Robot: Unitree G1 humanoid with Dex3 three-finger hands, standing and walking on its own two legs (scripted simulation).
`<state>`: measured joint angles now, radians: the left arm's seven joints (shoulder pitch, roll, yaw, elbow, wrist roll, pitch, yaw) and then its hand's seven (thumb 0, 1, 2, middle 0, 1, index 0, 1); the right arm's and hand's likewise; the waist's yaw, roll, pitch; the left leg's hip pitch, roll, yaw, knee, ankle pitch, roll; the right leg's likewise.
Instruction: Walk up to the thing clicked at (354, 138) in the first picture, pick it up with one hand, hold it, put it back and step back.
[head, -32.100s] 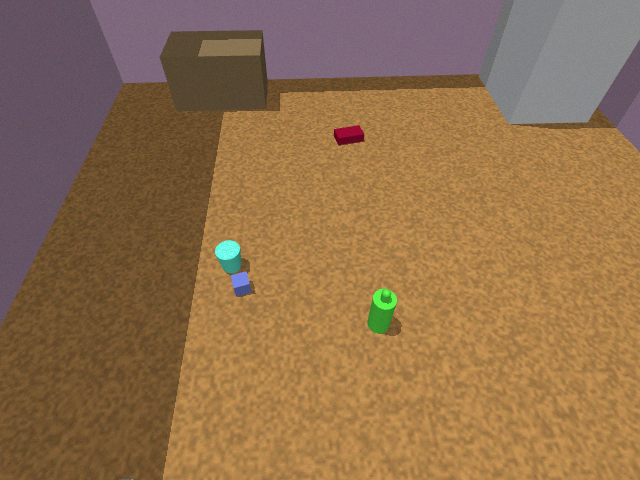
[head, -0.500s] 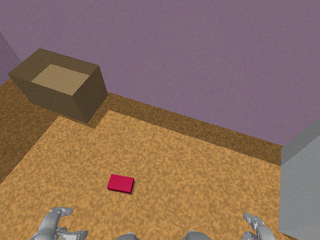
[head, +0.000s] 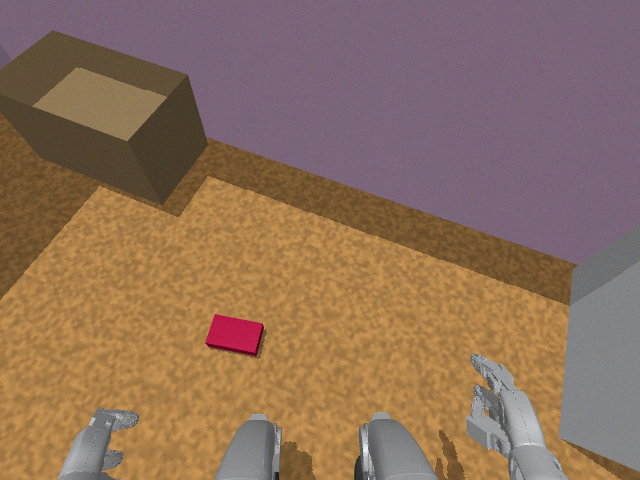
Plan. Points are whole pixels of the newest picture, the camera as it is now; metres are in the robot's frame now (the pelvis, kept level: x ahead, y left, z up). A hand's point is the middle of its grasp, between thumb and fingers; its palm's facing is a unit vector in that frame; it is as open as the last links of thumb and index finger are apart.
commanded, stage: rise first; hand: left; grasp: from above
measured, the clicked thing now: (235, 335) +0.46 +0.22 -0.66
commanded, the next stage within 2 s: none
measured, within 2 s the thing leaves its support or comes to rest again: neither
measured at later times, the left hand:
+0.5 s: hand (152, 437) +0.18 +0.27 -0.26, palm faces -0.41 -0.66 -0.63, open 14.1 cm
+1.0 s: hand (179, 369) +0.31 +0.29 -0.41, palm faces -0.54 -0.23 -0.81, open 13.8 cm
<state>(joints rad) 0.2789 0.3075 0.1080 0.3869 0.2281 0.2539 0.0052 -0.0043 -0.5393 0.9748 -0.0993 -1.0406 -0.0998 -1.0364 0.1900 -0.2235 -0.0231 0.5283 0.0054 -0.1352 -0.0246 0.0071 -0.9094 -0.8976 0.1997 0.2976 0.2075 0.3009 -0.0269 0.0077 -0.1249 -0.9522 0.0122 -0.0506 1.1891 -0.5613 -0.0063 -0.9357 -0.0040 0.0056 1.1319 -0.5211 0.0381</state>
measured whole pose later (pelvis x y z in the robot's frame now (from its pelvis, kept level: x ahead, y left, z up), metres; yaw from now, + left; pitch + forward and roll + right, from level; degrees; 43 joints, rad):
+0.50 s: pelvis -0.04 -0.01 -0.12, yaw +0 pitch +29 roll -2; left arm 0.01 0.46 0.11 0.59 0.50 -0.04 0.00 -0.01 -0.55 0.97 -0.14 -1.00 -0.13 -1.00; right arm 0.11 -0.29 -0.04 0.58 0.00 -0.22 0.00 0.01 -0.93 -0.90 0.20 0.30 0.21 0.30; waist -0.04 0.00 -0.18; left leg -1.51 -0.01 -0.07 1.67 -0.67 -0.03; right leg -1.50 -0.01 0.01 1.63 -0.64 0.03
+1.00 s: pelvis -0.09 +0.00 -0.28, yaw -3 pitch +33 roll -6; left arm -0.65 0.70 0.15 1.08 0.98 -0.36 0.05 0.00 -0.49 0.99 -0.14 -0.97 -0.13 -0.97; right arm 0.15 -0.28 -0.02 0.72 -0.04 -0.07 0.07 0.01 -0.91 -0.90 0.20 0.30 0.21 0.30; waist -0.10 0.01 -0.10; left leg -2.10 -0.02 -0.12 2.20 -0.68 -0.03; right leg -2.07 0.02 -0.02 2.12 -0.63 0.05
